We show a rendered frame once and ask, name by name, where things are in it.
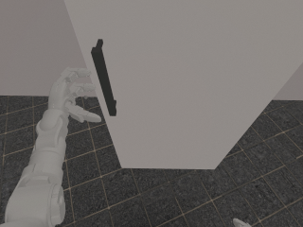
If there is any robot left forearm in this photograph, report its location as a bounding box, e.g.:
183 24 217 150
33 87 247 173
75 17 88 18
4 109 69 223

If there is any robot left upper arm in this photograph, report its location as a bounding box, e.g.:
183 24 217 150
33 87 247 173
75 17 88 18
0 183 65 227

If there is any handle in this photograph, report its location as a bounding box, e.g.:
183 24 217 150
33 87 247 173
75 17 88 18
91 39 116 116

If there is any left robot hand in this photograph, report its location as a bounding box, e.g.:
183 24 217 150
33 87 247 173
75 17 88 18
47 66 101 123

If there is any fridge door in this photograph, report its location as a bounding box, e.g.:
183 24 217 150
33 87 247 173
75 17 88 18
64 0 303 169

